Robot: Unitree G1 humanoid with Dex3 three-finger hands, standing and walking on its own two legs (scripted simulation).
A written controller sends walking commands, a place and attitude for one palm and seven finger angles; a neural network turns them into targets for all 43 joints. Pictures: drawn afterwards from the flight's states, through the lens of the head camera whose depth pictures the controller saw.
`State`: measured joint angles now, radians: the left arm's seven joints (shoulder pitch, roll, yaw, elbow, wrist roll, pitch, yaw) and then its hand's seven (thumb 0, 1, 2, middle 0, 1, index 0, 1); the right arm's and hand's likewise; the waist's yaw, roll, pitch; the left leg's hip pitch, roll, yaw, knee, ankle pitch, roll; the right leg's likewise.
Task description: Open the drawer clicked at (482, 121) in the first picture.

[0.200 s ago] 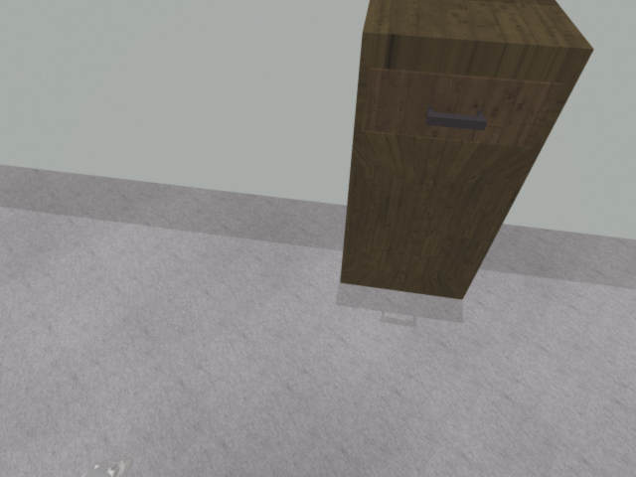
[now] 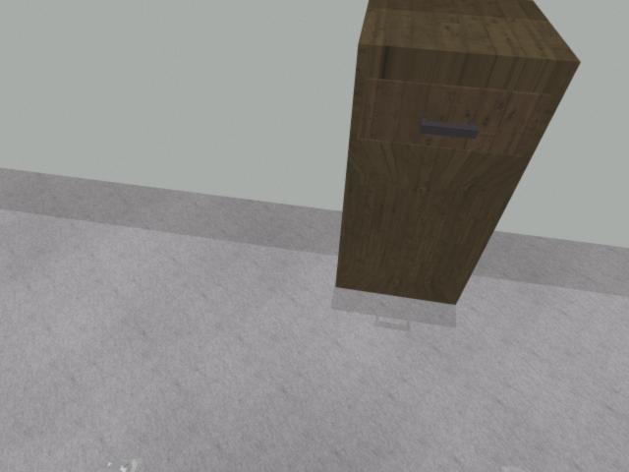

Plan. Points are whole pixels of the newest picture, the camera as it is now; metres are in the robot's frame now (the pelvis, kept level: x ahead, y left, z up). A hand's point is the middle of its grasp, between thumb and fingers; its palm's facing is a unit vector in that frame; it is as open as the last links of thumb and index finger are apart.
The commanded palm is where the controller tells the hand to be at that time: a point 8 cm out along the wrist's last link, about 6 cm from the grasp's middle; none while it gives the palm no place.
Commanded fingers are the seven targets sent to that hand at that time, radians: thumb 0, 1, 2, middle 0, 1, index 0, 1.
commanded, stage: stand and wait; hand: left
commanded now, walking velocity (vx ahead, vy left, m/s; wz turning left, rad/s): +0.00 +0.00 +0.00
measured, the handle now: (447, 125) +0.88 -0.27 +0.00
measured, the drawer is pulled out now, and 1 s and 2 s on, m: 0.00 0.00 0.00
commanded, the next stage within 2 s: look at it before walking up in 0.62 s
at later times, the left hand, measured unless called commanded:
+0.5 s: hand out of the picture +0.05 +0.24 -0.15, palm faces -0.04 -0.94 -0.33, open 7.4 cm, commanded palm none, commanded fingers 0.00 0.90 0.90 -0.20 -0.30 -0.20 -0.30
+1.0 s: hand out of the picture +0.06 +0.24 -0.15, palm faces -0.04 -0.95 -0.32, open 7.4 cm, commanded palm none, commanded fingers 0.00 0.90 0.90 -0.20 -0.30 -0.20 -0.30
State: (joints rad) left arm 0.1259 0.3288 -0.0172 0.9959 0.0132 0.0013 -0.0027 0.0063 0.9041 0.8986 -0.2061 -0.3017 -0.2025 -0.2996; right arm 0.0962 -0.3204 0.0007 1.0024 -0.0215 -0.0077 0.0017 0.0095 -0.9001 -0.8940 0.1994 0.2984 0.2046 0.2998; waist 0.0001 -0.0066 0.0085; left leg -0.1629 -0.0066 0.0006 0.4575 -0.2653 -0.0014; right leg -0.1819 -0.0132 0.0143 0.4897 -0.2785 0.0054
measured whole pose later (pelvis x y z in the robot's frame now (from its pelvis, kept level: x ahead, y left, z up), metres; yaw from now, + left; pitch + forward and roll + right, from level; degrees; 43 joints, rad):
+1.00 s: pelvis -0.01 -0.01 +0.01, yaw +0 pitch -2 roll +0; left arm 0.14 0.33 -0.01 1.08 0.01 -0.01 -0.01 0.01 0.90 0.90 -0.21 -0.30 -0.20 -0.30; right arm 0.12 -0.33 0.00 1.11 -0.01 -0.01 0.00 0.01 -0.90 -0.89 0.20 0.30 0.20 0.30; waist 0.00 -0.01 0.03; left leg -0.14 0.01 0.00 0.37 -0.20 -0.01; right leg -0.16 0.00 0.02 0.39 -0.20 0.00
